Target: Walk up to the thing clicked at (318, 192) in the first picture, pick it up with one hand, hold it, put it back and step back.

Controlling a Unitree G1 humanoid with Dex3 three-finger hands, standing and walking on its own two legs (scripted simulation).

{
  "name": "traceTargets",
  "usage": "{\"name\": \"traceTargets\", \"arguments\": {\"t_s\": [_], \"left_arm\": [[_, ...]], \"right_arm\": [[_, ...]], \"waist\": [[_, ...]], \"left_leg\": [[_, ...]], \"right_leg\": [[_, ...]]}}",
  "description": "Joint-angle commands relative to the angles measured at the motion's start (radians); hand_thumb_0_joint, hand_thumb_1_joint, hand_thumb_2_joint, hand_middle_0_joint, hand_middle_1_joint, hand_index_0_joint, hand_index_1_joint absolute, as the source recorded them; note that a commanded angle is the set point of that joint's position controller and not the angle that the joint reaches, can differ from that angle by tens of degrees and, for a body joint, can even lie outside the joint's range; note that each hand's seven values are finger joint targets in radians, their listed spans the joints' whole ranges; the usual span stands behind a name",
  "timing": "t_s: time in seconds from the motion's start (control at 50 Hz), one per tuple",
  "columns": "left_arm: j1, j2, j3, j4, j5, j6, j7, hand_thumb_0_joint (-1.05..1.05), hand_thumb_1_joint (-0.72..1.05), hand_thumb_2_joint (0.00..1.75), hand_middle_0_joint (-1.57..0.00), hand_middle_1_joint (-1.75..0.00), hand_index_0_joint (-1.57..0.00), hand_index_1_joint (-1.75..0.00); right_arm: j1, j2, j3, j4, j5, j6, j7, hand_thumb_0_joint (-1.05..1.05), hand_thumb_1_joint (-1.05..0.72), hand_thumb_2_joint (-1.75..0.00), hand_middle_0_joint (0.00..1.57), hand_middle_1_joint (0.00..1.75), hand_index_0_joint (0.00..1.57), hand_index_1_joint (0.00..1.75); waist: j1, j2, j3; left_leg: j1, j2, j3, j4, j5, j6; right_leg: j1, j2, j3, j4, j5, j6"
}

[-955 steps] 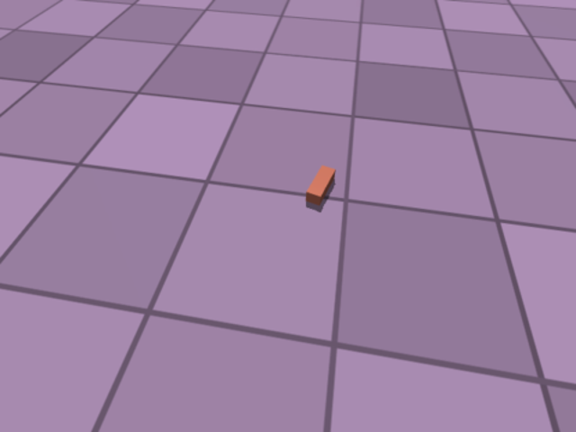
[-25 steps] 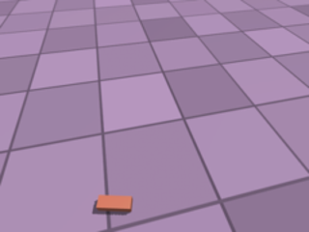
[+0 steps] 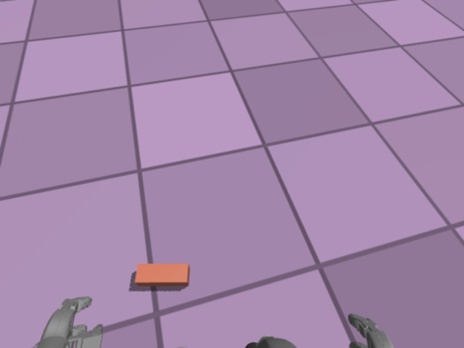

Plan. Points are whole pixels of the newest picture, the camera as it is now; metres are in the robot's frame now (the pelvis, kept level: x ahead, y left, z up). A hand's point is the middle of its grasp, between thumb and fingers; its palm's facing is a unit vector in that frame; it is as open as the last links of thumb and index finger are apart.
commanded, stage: rise first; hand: left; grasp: from above
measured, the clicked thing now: (163, 274) +0.42 +0.25 -0.73
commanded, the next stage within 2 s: none
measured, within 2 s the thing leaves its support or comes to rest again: neither
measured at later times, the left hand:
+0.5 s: hand out of the picture +0.14 +0.27 -0.23, palm faces -0.18 -0.87 -0.45, open 14.2 cm
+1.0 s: hand (117, 319) +0.22 +0.30 -0.40, palm faces -0.45 -0.50 -0.74, open 14.2 cm
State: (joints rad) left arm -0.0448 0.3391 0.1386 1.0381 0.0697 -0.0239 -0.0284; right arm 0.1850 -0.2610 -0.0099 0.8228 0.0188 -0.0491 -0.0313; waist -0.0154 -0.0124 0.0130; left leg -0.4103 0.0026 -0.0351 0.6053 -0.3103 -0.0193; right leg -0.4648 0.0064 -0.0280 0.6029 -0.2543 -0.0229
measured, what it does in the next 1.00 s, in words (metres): lowers itself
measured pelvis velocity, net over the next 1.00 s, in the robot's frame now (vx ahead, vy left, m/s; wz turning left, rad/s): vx -0.05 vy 0.02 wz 0.00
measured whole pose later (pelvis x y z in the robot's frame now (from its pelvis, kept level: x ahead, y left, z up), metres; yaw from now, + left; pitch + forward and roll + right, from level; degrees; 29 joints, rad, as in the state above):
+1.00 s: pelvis -0.05 +0.02 -0.26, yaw +0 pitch +34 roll -1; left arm -0.16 0.46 0.10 0.67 0.66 -0.12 0.11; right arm 0.05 -0.31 -0.06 0.62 0.00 -0.20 0.04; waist -0.02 0.02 -0.17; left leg -1.72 -0.03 -0.03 1.87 -0.74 0.00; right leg -1.77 -0.02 -0.03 1.82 -0.64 -0.01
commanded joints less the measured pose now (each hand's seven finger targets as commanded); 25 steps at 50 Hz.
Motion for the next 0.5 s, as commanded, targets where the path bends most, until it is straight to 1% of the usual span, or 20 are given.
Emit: {"name": "traceTargets", "arguments": {"t_s": [0.0, 0.02, 0.04, 0.06, 0.1, 0.12, 0.14, 0.16, 0.18, 0.2, 0.22, 0.24, 0.3, 0.34, 0.36, 0.38, 0.4, 0.42, 0.46, 0.48], "left_arm": [[0.139, 0.160, 0.049, -0.105, 0.040, 0.060, 0.036, 0.00, -0.18, 1.03, -0.02, -1.09, -0.03, -1.08], [0.075, 0.152, 0.029, -0.171, 0.050, 0.081, 0.043, 0.00, -0.26, 1.04, -0.04, -1.08, -0.03, -1.08], [0.055, 0.164, 0.036, -0.181, 0.054, 0.102, 0.049, 0.00, -0.34, 1.03, -0.04, -1.08, -0.04, -1.08], [0.063, 0.168, 0.036, -0.179, 0.064, 0.120, 0.055, 0.00, -0.42, 1.03, -0.05, -1.07, -0.04, -1.08], [0.079, 0.132, 0.014, -0.226, 0.064, 0.142, 0.058, 0.00, -0.54, 1.01, -0.07, -1.08, -0.06, -1.09], [0.082, 0.126, 0.013, -0.231, 0.069, 0.147, 0.061, 0.00, -0.54, 1.02, -0.06, -1.08, -0.05, -1.09], [0.080, 0.118, 0.012, -0.254, 0.077, 0.145, 0.061, 0.00, -0.57, 1.02, -0.07, -1.07, -0.05, -1.09], [0.039, 0.133, 0.023, -0.299, 0.089, 0.136, 0.065, 0.00, -0.58, 1.01, -0.07, -1.09, -0.06, -1.10], [0.053, 0.137, 0.036, -0.332, 0.102, 0.124, 0.068, 0.00, -0.58, 1.00, -0.07, -1.08, -0.06, -1.09], [0.063, 0.154, 0.048, -0.379, 0.111, 0.113, 0.071, 0.00, -0.57, 1.00, -0.07, -1.09, -0.06, -1.09], [0.099, 0.146, 0.046, -0.453, 0.119, 0.103, 0.074, 0.00, -0.58, 1.00, -0.07, -1.09, -0.06, -1.10], [0.141, 0.139, 0.045, -0.456, 0.133, 0.102, 0.078, 0.00, -0.57, 0.98, -0.07, -1.11, -0.08, -1.11], [0.202, 0.150, 0.049, -0.577, 0.169, 0.108, 0.087, 0.00, -0.60, 1.00, -0.08, -1.11, -0.08, -1.11], [0.258, 0.120, 0.031, -0.596, 0.185, 0.129, 0.085, 0.00, -0.61, 1.01, -0.09, -1.09, -0.08, -1.10], [0.262, 0.119, 0.028, -0.637, 0.185, 0.133, 0.087, 0.00, -0.61, 1.03, -0.10, -1.07, -0.08, -1.10], [0.283, 0.122, 0.034, -0.656, 0.196, 0.139, 0.088, 0.00, -0.61, 1.02, -0.09, -1.07, -0.07, -1.09], [0.299, 0.118, 0.027, -0.674, 0.201, 0.148, 0.087, 0.00, -0.61, 1.02, -0.09, -1.07, -0.07, -1.09], [0.307, 0.104, 0.015, -0.696, 0.203, 0.154, 0.087, 0.00, -0.61, 1.01, -0.09, -1.07, -0.07, -1.08], [0.324, 0.093, 0.008, -0.721, 0.217, 0.165, 0.089, 0.00, -0.61, 1.02, -0.09, -1.06, -0.07, -1.08], [0.340, 0.096, 0.009, -0.744, 0.225, 0.169, 0.089, 0.00, -0.61, 1.00, -0.08, -1.07, -0.07, -1.08]], "right_arm": [[0.030, -0.157, -0.062, -0.179, 0.003, -0.025, -0.004, 0.00, -0.88, -0.90, 0.20, 0.30, 0.20, 0.30], [0.014, -0.157, -0.061, -0.204, 0.005, -0.028, -0.005, 0.00, -0.88, -0.90, 0.20, 0.30, 0.20, 0.30], [-0.001, -0.163, -0.064, -0.222, 0.008, -0.031, -0.004, 0.00, -0.88, -0.90, 0.20, 0.30, 0.20, 0.30], [-0.007, -0.160, -0.066, -0.235, 0.008, -0.035, -0.005, 0.00, -0.88, -0.90, 0.20, 0.30, 0.20, 0.30], [0.000, -0.152, -0.066, -0.262, 0.007, -0.046, 0.000, 0.00, -0.89, -0.90, 0.20, 0.30, 0.20, 0.30], [0.004, -0.150, -0.064, -0.270, 0.006, -0.055, 0.001, 0.00, -0.87, -0.89, 0.20, 0.30, 0.20, 0.30], [0.006, -0.144, -0.066, -0.278, 0.005, -0.064, 0.002, 0.00, -0.87, -0.89, 0.20, 0.30, 0.20, 0.30], [0.012, -0.144, -0.072, -0.286, 0.003, -0.073, 0.002, 0.00, -0.87, -0.89, 0.20, 0.30, 0.20, 0.30], [0.018, -0.140, -0.076, -0.296, 0.000, -0.081, 0.002, 0.00, -0.88, -0.89, 0.20, 0.30, 0.20, 0.30], [0.018, -0.138, -0.079, -0.306, -0.003, -0.091, 0.004, 0.00, -0.87, -0.89, 0.20, 0.30, 0.20, 0.30], [0.023, -0.132, -0.079, -0.318, -0.005, -0.099, 0.005, 0.00, -0.88, -0.89, 0.20, 0.30, 0.20, 0.30], [0.026, -0.133, -0.082, -0.325, -0.005, -0.104, 0.003, 0.00, -0.89, -0.90, 0.20, 0.30, 0.20, 0.30], [0.028, -0.134, -0.087, -0.346, -0.009, -0.109, 0.000, 0.00, -0.91, -0.90, 0.20, 0.30, 0.20, 0.30], [0.026, -0.138, -0.087, -0.357, -0.010, -0.108, 0.003, 0.00, -0.93, -0.91, 0.20, 0.30, 0.20, 0.30], [0.018, -0.136, -0.086, -0.361, -0.013, -0.111, 0.003, 0.00, -0.94, -0.91, 0.20, 0.30, 0.20, 0.30], [0.019, -0.137, -0.090, -0.366, -0.013, -0.113, 0.003, 0.00, -0.93, -0.91, 0.20, 0.30, 0.20, 0.30], [0.021, -0.136, -0.089, -0.371, -0.013, -0.114, 0.004, 0.00, -0.93, -0.91, 0.20, 0.30, 0.20, 0.30], [0.013, -0.138, -0.089, -0.379, -0.014, -0.116, 0.005, 0.00, -0.94, -0.91, 0.20, 0.30, 0.20, 0.30], [0.006, -0.139, -0.088, -0.390, -0.016, -0.122, 0.008, 0.00, -0.93, -0.91, 0.20, 0.30, 0.20, 0.30], [0.005, -0.137, -0.088, -0.396, -0.015, -0.124, 0.009, 0.00, -0.92, -0.90, 0.20, 0.30, 0.20, 0.30]], "waist": [[0.043, 0.047, -0.252], [0.031, 0.049, -0.248], [0.027, 0.038, -0.220], [0.024, 0.018, -0.215], [0.012, -0.031, -0.204], [0.009, -0.034, -0.186], [0.009, -0.027, -0.192], [0.001, -0.025, -0.212], [0.006, -0.008, -0.239], [0.006, 0.009, -0.267], [0.015, 0.044, -0.323], [0.010, 0.038, -0.327], [0.013, 0.078, -0.400], [0.007, 0.084, -0.389], [0.003, 0.092, -0.393], [0.007, 0.094, -0.417], [0.003, 0.087, -0.427], [-0.008, 0.092, -0.409], [-0.007, 0.099, -0.405], [0.004, 0.107, -0.413]], "left_leg": [[-0.059, -0.052, 0.049, -0.010, 0.154, 0.026], [-0.070, -0.047, 0.045, 0.006, 0.144, 0.025], [-0.089, -0.037, 0.036, 0.025, 0.134, 0.021], [-0.115, -0.031, 0.032, 0.052, 0.120, 0.021], [-0.176, -0.029, 0.032, 0.093, 0.060, 0.030], [-0.212, -0.029, 0.032, 0.118, 0.025, 0.031], [-0.237, -0.028, 0.033, 0.146, 0.000, 0.030], [-0.258, -0.025, 0.029, 0.180, -0.007, 0.031], [-0.272, -0.023, 0.030, 0.212, -0.009, 0.030], [-0.285, -0.022, 0.028, 0.241, -0.003, 0.029], [-0.281, -0.019, 0.025, 0.264, 0.033, 0.025], [-0.291, -0.022, 0.026, 0.285, 0.046, 0.025], [-0.285, -0.015, 0.021, 0.333, 0.136, 0.015], [-0.304, -0.005, 0.000, 0.354, 0.165, 0.010], [-0.317, 0.002, -0.012, 0.368, 0.172, 0.006], [-0.319, 0.000, -0.013, 0.387, 0.175, 0.009], [-0.330, 0.002, -0.013, 0.403, 0.182, 0.010], [-0.353, 0.005, -0.021, 0.416, 0.169, 0.010], [-0.384, 0.008, -0.038, 0.436, 0.148, 0.007], [-0.392, 0.007, -0.039, 0.449, 0.143, 0.007]], "right_leg": [[0.166, -0.013, 0.020, -0.015, 0.128, 0.003], [0.133, -0.009, 0.017, -0.003, 0.116, 0.001], [0.087, 0.000, 0.005, 0.016, 0.092, -0.002], [0.061, 0.001, 0.003, 0.035, 0.071, -0.001], [0.003, 0.003, 0.001, 0.066, 0.011, 0.005], [-0.035, 0.005, -0.002, 0.092, -0.026, 0.005], [-0.074, 0.005, 0.000, 0.118, -0.055, 0.004], [-0.112, 0.007, 0.000, 0.151, -0.061, 0.004], [-0.137, 0.005, 0.002, 0.189, -0.063, 0.003], [-0.155, 0.005, 0.002, 0.222, -0.059, 0.002], [-0.162, 0.003, 0.005, 0.258, -0.028, -0.003], [-0.184, 0.003, 0.006, 0.282, -0.016, -0.002], [-0.210, 0.003, 0.007, 0.350, 0.050, -0.011], [-0.262, 0.006, -0.002, 0.392, 0.049, -0.013], [-0.292, 0.006, -0.005, 0.412, 0.041, -0.013], [-0.300, 0.006, -0.005, 0.426, 0.044, -0.013], [-0.314, 0.007, -0.008, 0.441, 0.043, -0.012], [-0.349, 0.007, -0.007, 0.459, 0.030, -0.012], [-0.398, 0.006, -0.012, 0.496, 0.004, -0.012], [-0.419, 0.005, -0.012, 0.511, -0.004, -0.014]]}}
